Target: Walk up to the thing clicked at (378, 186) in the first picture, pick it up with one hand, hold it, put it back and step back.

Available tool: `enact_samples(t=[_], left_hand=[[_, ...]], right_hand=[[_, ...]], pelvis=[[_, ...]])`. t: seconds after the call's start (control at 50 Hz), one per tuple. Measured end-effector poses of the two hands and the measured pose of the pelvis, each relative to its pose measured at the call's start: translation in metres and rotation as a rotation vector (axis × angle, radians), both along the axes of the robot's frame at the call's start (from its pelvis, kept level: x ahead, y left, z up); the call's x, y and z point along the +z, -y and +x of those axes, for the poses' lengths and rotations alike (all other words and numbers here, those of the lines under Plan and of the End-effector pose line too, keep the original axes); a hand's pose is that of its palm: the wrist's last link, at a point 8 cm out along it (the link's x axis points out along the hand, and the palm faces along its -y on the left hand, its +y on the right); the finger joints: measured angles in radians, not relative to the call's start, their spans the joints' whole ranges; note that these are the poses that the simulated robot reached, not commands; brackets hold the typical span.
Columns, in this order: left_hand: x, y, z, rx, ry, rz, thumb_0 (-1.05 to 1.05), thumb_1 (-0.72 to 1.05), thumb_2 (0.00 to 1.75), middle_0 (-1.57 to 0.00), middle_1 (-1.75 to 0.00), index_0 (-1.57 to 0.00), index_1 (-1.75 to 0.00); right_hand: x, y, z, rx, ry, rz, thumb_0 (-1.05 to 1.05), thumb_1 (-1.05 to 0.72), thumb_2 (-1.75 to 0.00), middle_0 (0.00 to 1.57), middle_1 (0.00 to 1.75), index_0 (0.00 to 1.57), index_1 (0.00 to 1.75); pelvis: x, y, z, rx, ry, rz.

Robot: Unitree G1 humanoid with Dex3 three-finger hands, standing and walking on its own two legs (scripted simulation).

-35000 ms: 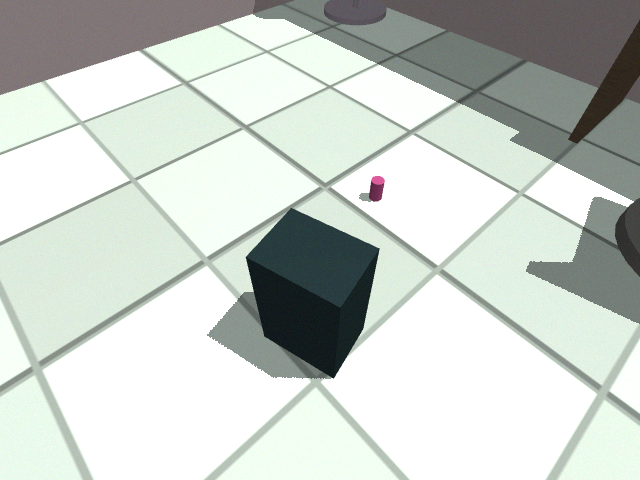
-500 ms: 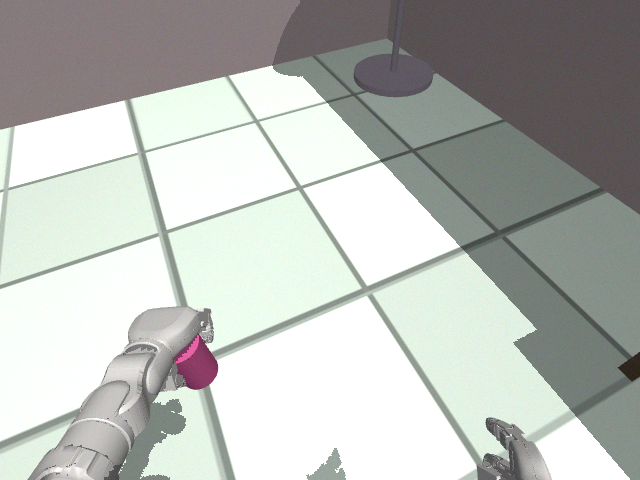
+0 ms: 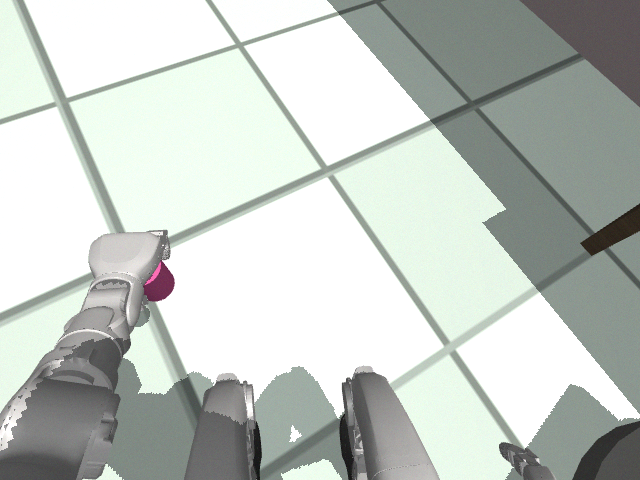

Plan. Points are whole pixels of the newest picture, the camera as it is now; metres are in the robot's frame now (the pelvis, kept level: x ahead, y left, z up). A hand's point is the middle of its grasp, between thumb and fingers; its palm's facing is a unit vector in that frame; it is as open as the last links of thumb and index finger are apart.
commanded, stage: crouch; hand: left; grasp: from above
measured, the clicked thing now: (148, 276) +0.41 +0.23 -0.15
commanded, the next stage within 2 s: lower in 1.24 s
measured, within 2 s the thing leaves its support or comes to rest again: neither
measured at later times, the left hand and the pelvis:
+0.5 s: hand (170, 299) +0.42 +0.24 -0.32, palm faces -0.45 +0.00 -0.89, open 9.0 cm; pelvis -0.02 +0.00 -0.16, yaw -2 degrees
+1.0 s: hand (179, 300) +0.44 +0.24 -0.40, palm faces -0.47 -0.01 -0.88, open 9.0 cm; pelvis -0.03 +0.00 -0.23, yaw -5 degrees
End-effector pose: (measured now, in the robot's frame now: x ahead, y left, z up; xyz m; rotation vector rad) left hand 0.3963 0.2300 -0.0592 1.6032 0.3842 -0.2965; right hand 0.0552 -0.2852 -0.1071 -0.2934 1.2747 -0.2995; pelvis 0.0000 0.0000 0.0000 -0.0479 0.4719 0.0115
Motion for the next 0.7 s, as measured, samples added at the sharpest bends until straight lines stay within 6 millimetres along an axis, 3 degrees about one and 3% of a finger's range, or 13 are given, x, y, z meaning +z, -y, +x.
enact_samples(t=[0.16,0.26,0.36,0.54,0.7], left_hand=[[-0.079,-0.004,0.012,0.018,-0.037,-0.002,0.03,0.12,0.64,-0.76,-0.95,-0.6,-0.84],[-0.126,-0.006,0.016,0.017,-0.068,-0.022,0.03,0.12,0.64,-0.76,-0.94,-0.61,-0.84],[-0.167,-0.006,0.021,0.003,-0.066,-0.051,0.03,0.12,0.65,-0.78,-0.92,-0.62,-0.83],[-0.212,-0.012,0.038,0.009,-0.027,-0.042,0.02,0.11,0.65,-0.8,-0.89,-0.64,-0.8],[-0.238,-0.015,0.049,0.044,-0.039,-0.039,0.02,0.1,0.65,-0.81,-0.88,-0.65,-0.79]], right_hand=[[-0.073,-0.021,-0.042,-0.028,-0.091,0.033,0.01,-0.91,-0.9,0.2,0.3,0.2,0.3],[-0.109,-0.028,-0.047,-0.009,-0.105,0.054,0.01,-0.91,-0.9,0.2,0.3,0.2,0.3],[-0.136,-0.027,-0.039,0.037,-0.108,0.055,0.01,-0.91,-0.9,0.21,0.3,0.2,0.3],[-0.167,-0.011,-0.021,0.111,-0.098,0.027,0.0,-0.92,-0.9,0.2,0.3,0.2,0.3],[-0.186,-0.005,-0.022,0.117,-0.112,0.026,0.0,-0.92,-0.9,0.2,0.3,0.2,0.3]], pelvis=[[-0.065,-0.006,-0.016,-0.004,-0.09,-0.016],[-0.1,-0.006,-0.021,-0.006,-0.133,-0.023],[-0.13,-0.004,-0.023,-0.008,-0.166,-0.031],[-0.169,0.001,-0.023,-0.013,-0.189,-0.043],[-0.191,0.002,-0.022,-0.026,-0.19,-0.048]])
